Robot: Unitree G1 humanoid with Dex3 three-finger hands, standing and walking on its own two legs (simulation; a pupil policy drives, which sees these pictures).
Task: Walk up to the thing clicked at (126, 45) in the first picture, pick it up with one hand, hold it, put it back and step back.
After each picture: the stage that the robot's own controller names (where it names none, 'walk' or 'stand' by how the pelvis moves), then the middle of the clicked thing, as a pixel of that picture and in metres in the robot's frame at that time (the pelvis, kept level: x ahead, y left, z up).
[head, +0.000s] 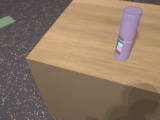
stand; (126, 36) +0.57 -0.16 +0.06
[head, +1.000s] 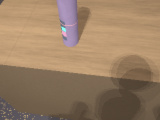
sink last; (68, 18) +0.56 +0.10 +0.10
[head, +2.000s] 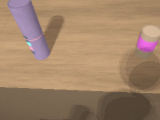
rise first; (32, 32) +0.50 +0.22 +0.10
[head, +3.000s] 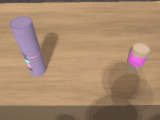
stand; (31, 50) +0.46 +0.22 +0.08
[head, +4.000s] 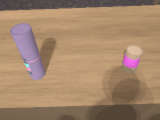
stand; (30, 54) +0.47 +0.24 +0.06
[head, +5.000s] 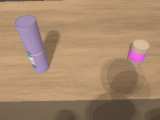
stand; (34, 47) +0.48 +0.21 +0.06
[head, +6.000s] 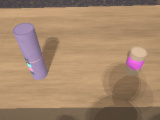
stand; (33, 54) +0.47 +0.22 +0.06
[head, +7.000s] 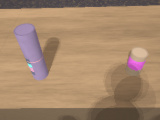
stand; (33, 55) +0.46 +0.22 +0.06
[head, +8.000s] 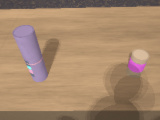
stand; (33, 56) +0.45 +0.22 +0.06
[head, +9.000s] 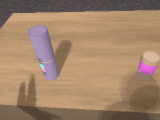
rise first; (45, 55) +0.47 +0.21 +0.06
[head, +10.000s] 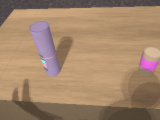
go down; (47, 51) +0.48 +0.20 +0.06
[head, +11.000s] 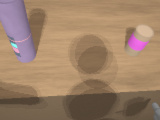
go down; (18, 31) +0.48 +0.18 +0.10
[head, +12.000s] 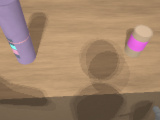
approach; (17, 33) +0.48 +0.20 +0.11
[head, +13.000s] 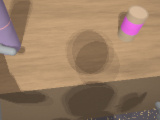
close in; out of the picture +0.49 +0.21 +0.14
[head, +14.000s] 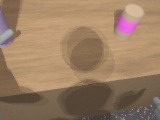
lift; out of the picture +0.52 +0.21 +0.15
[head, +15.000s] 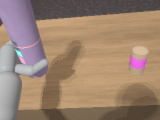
lift; (25, 37) +0.33 +0.15 +0.29
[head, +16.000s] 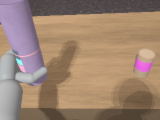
hold; (25, 46) +0.33 +0.17 +0.24
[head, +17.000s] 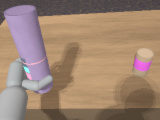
hold; (33, 54) +0.33 +0.16 +0.21
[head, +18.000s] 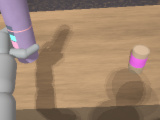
crouch; (18, 23) +0.42 +0.19 +0.25
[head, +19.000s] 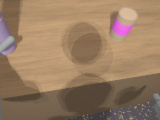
lower; out of the picture +0.52 +0.21 +0.12
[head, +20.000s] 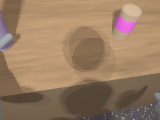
lower; out of the picture +0.51 +0.21 +0.14
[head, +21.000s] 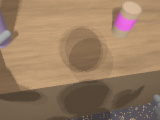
lower; out of the picture +0.52 +0.21 +0.15
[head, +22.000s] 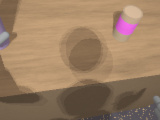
lower; out of the picture +0.52 +0.22 +0.15
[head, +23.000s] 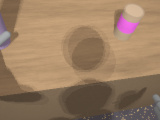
rest; out of the picture +0.52 +0.22 +0.15
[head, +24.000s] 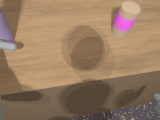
withdraw; out of the picture +0.51 +0.20 +0.15
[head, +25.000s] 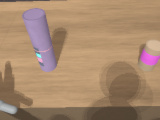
sink last; (42, 44) +0.48 +0.18 +0.10
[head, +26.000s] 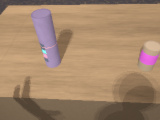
stand; (48, 41) +0.51 +0.19 +0.10
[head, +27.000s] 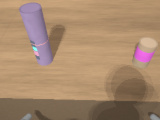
stand; (39, 38) +0.50 +0.20 +0.11
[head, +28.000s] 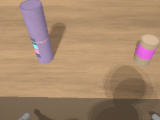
stand; (39, 35) +0.51 +0.19 +0.12
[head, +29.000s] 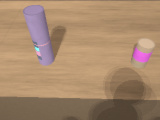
stand; (41, 38) +0.51 +0.19 +0.10
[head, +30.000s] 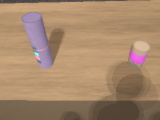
walk; (40, 43) +0.51 +0.20 +0.06
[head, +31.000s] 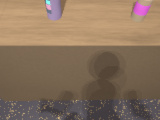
walk; out of the picture +0.71 +0.16 +0.09
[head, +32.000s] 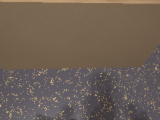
walk; out of the picture +1.01 +0.25 +0.08
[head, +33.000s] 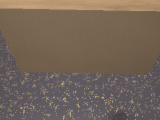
stand; out of the picture +1.15 +0.19 +0.07
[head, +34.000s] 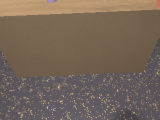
stand; out of the picture +1.15 +0.25 +0.06
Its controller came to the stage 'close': yes
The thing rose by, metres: 0.20
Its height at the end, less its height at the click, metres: +0.00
